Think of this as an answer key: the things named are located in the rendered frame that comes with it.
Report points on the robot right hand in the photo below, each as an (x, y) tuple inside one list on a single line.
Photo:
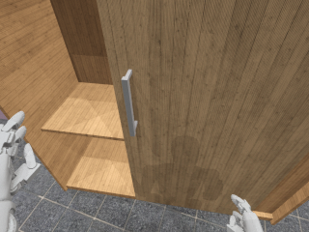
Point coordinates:
[(247, 220)]

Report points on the robot left hand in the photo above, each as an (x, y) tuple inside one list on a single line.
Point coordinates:
[(10, 137)]

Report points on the left robot forearm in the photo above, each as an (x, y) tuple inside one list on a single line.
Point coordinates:
[(8, 222)]

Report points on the handle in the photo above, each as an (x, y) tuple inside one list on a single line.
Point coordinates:
[(132, 125)]

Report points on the wardrobe door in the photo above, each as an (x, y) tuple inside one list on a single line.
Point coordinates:
[(220, 93), (297, 178)]

